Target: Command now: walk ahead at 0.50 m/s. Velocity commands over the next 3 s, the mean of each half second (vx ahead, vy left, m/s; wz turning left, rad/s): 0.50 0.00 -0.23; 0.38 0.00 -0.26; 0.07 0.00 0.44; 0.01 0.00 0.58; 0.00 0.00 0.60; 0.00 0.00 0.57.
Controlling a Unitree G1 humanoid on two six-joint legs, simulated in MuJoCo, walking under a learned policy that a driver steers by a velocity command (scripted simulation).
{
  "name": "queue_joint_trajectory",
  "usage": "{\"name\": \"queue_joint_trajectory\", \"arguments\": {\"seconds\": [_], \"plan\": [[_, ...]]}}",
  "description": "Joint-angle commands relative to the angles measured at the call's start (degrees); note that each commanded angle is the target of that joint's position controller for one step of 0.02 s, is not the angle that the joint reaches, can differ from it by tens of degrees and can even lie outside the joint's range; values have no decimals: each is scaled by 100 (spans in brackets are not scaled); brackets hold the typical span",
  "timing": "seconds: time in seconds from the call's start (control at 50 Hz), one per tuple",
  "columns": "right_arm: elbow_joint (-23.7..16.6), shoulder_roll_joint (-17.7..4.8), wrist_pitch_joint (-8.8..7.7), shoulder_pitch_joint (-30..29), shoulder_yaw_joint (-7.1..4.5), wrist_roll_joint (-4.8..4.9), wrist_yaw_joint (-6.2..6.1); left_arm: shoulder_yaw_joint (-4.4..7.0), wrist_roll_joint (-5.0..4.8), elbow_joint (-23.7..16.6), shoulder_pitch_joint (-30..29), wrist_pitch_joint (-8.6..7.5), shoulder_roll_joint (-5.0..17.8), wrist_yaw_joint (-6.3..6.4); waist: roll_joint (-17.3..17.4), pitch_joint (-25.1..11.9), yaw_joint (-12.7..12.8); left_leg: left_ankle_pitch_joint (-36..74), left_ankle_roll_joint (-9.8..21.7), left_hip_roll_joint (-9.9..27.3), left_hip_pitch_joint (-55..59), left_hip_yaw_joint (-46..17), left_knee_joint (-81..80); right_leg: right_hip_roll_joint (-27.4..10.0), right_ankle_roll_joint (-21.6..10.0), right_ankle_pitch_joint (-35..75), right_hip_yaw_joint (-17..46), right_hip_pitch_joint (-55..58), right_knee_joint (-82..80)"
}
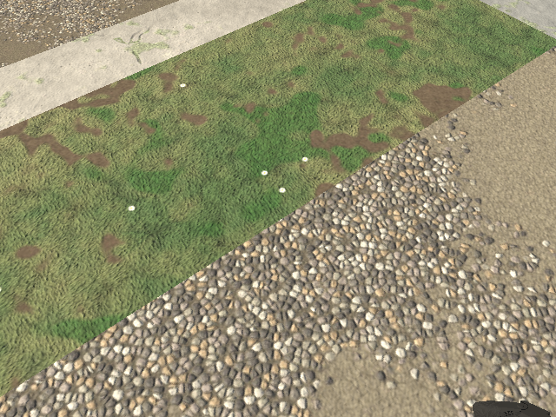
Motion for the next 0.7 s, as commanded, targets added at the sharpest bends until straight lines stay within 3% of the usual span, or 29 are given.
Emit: {"name": "queue_joint_trajectory", "arguments": {"seconds": [0.02,0.04,0.06,0.08,0.1,0.12,0.14,0.16,0.18,0.26,0.36,0.42,0.48,0.54,0.56,0.58,0.6,0.62,0.64,0.66,0.68,0.7], "plan": [[63,-1067,-96,1181,-413,-25,-43,174,12,-248,-187,34,867,66,-514,-689,-951,-212,378,-201,1956,188,-163,-1206,-669,4133,348,-427,1638],[249,-1515,-74,2196,-533,-85,-104,36,163,-399,-81,32,558,83,284,-1587,-1241,-65,759,913,3673,-1106,-10,-811,-438,2488,47,-1599,3533],[365,-1805,-47,2351,-582,-70,-64,-134,118,-438,575,-94,-73,24,1787,-2106,-828,-1493,1611,1892,5236,-3758,-788,229,-137,-1141,291,-3812,5220],[282,-1221,-61,2216,-425,1,-50,1,-4,-383,165,-210,572,-7,1049,-1781,-1069,-2276,1424,1766,5004,-3899,-1160,-78,-211,-1336,957,-4458,5828],[211,-1022,-78,1793,-356,-12,-66,72,-124,-545,-349,-287,808,-34,758,-1035,-1005,-2094,1194,1607,4310,-3109,-1264,-351,-309,-790,849,-4763,5843],[137,-934,-81,1394,-321,-53,-68,65,-100,-580,-597,-306,755,-3,294,-653,-835,-1522,1090,1403,3565,-2535,-1389,-638,-299,-248,698,-4567,5610],[108,-753,-91,1122,-280,-95,-67,91,-31,-568,-684,-276,708,15,200,-359,-696,-1047,1043,1240,2980,-2054,-1567,-809,-260,99,692,-4370,5302],[113,-647,-122,999,-247,-158,-73,103,-30,-523,-547,-206,632,10,369,-330,-526,-750,983,1132,2612,-1721,-1727,-949,-240,340,758,-4008,5159],[146,-609,-157,970,-248,-162,-71,96,-43,-467,-433,-127,526,11,406,-307,-459,-587,985,1070,2408,-1472,-1891,-983,-205,450,771,-3819,5055],[375,-791,-238,1151,-313,-189,-157,105,-36,-556,-741,36,377,41,179,43,-465,73,997,1064,2244,-633,-2238,-918,-52,1209,999,-4279,4433],[491,-860,-205,1193,-298,-166,-264,76,11,-748,-1371,-23,250,-70,142,218,-653,463,718,850,2418,346,-2367,-743,-36,2614,669,-4199,2965],[668,-939,-133,1533,-318,-125,-304,0,22,-1002,-1924,-31,112,-164,34,416,-897,682,683,1008,2921,604,-2297,-708,-114,2693,419,-4331,2396],[786,-1009,21,1731,-354,-67,-317,-17,10,-1285,-2278,-25,111,-284,31,511,-966,1329,646,1247,3679,756,-1914,-626,-254,2125,192,-4634,2100],[712,-1219,163,1538,-423,-22,-388,81,5,-1424,-2029,3,307,-380,308,170,-645,3746,475,1315,3959,1006,-990,-231,-534,1264,-279,-3899,2061],[676,-1286,213,1472,-446,-21,-424,169,3,-1364,-1597,25,457,-381,420,-115,-380,4586,407,1282,3919,1079,-319,-13,-664,1006,-425,-3299,2100],[632,-1307,255,1352,-446,-9,-451,318,-13,-1185,-788,33,708,-347,353,-532,81,4694,267,1119,3556,1195,753,203,-858,1213,-451,-2172,1794],[528,-1238,220,1335,-404,-44,-470,516,-9,-966,181,74,1138,-234,-81,-1063,524,3309,42,868,2312,1198,2352,-156,-1164,1339,390,-410,1525],[263,-303,41,1916,-118,-260,-330,611,-57,-939,236,69,1730,-158,-1610,-1532,-105,-2302,-335,-329,-430,894,4446,-1677,-2227,906,3442,1738,1264],[190,-641,-235,1503,-143,-63,-216,484,-9,-1073,400,12,1351,-159,-1107,-2283,193,-3275,-283,-607,-1260,-430,5265,-2128,-2596,283,5061,2253,389],[6,-937,-392,883,-230,159,-150,397,47,-1063,182,-39,1045,-150,-818,-1494,310,-2760,-123,-242,-1735,-600,5174,-1917,-2229,591,4172,1759,260],[-52,-894,-460,727,-206,142,-162,350,31,-1122,-193,-76,869,-146,-357,-964,75,-2248,-49,24,-1576,-553,4645,-1654,-1989,1040,3413,895,245],[1,-895,-453,693,-241,3,-204,294,33,-1212,-595,-82,695,-146,-102,-566,-181,-2001,-99,195,-1214,-500,4104,-1427,-1834,1640,2871,25,159]]}}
